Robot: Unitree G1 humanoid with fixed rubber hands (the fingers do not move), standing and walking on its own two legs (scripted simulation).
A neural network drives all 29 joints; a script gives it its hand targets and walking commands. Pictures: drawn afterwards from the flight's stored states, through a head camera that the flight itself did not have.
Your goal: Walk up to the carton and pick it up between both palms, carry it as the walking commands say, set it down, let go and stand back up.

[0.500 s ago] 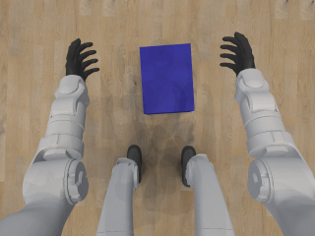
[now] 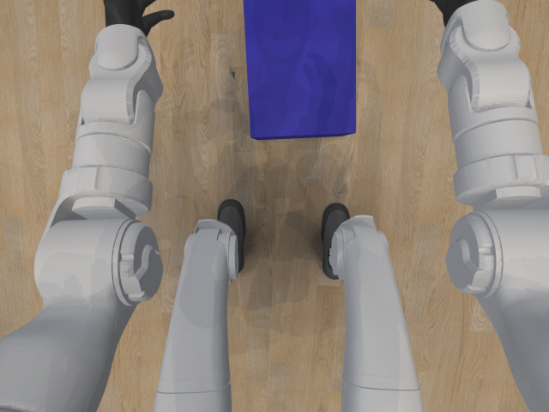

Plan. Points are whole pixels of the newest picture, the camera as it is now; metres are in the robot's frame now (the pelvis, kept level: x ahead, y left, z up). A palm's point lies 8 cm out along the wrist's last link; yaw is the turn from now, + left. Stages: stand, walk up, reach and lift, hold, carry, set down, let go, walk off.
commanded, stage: reach and lift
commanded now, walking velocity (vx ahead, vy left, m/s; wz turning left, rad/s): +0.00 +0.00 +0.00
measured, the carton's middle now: (298, 72) +0.57 -0.05 -0.53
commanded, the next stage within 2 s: none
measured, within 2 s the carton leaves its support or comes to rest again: neither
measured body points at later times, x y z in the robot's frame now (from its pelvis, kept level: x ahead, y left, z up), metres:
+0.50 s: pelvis -0.01 -0.01 -0.15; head +0.37 -0.04 +0.08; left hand +0.54 +0.14 -0.33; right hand +0.55 -0.22 -0.32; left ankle +0.13 +0.14 -0.59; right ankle +0.11 -0.13 -0.59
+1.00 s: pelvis -0.01 +0.00 -0.23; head +0.37 -0.02 -0.01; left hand +0.56 +0.15 -0.42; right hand +0.54 -0.20 -0.44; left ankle +0.13 +0.14 -0.59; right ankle +0.11 -0.13 -0.59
